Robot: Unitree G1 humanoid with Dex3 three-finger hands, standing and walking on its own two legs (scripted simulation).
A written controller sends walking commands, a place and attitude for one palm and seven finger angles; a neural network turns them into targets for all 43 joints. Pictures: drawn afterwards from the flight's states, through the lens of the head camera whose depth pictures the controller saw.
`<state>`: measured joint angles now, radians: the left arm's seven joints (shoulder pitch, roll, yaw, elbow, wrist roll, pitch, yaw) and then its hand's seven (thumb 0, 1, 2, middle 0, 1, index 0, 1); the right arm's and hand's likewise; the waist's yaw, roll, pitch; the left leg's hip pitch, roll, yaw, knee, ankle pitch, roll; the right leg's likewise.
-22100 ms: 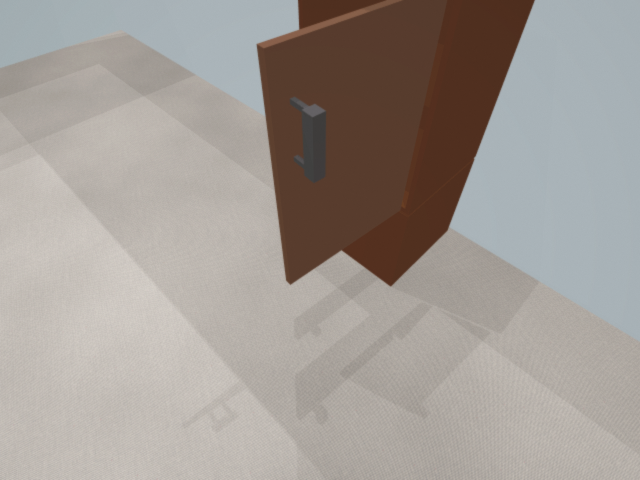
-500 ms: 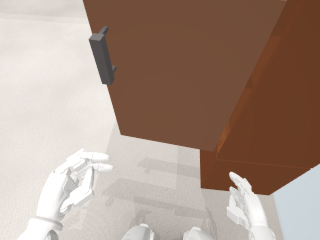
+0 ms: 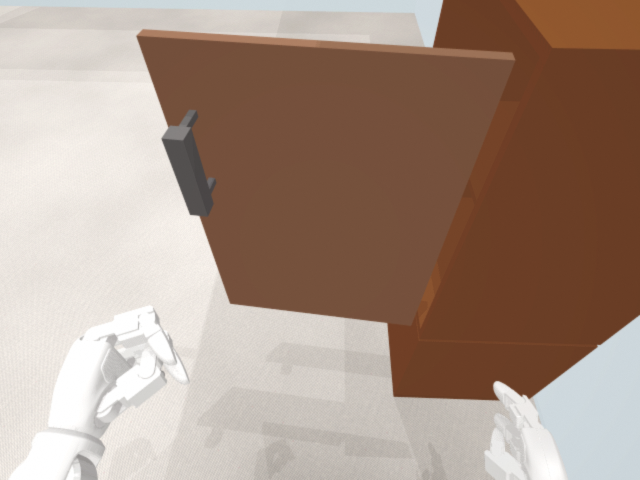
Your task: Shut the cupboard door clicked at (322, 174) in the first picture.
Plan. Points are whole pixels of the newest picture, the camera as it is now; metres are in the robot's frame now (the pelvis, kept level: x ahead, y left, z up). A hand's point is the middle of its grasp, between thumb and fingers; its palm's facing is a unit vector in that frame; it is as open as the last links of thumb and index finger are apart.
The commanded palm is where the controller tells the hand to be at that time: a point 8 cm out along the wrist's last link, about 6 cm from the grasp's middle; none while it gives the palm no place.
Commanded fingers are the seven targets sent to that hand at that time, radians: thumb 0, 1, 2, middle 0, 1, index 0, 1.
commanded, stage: raise the hand and make a fist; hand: left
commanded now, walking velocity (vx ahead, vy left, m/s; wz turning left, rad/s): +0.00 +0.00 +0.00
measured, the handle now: (196, 163) +0.48 +0.21 +0.13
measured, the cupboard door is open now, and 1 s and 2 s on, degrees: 84 84 84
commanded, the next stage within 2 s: bring the fist close to the handle in 0.76 s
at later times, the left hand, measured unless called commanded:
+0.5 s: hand (131, 327) +0.24 +0.20 +0.13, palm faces -0.03 -1.00 -0.06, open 3.1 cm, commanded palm +0.20 +0.25 +0.14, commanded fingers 0.00 0.90 0.90 -1.30 -1.50 -1.30 -1.50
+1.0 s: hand (138, 327) +0.24 +0.20 +0.13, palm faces -0.01 -1.00 -0.07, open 3.1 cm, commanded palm +0.22 +0.25 +0.14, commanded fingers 0.00 0.90 0.90 -1.30 -1.50 -1.30 -1.50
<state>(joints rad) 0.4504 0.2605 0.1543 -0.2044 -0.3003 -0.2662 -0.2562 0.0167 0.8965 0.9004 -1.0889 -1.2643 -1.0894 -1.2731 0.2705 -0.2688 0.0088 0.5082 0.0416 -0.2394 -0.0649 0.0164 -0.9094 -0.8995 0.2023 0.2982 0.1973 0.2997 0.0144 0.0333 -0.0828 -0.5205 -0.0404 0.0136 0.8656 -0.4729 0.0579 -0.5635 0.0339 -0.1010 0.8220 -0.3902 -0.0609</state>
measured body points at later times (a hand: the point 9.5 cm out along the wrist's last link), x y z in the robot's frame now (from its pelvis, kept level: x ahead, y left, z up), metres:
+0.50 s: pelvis +0.00 +0.01 +0.02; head +0.01 +0.00 +0.47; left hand +0.23 +0.26 +0.14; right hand +0.19 -0.21 -0.04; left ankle -0.02 +0.08 -0.70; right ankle +0.02 -0.08 -0.70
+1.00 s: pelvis +0.00 +0.01 +0.02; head +0.00 +0.00 +0.47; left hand +0.23 +0.25 +0.14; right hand +0.18 -0.21 -0.05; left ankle -0.02 +0.08 -0.70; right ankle +0.02 -0.08 -0.70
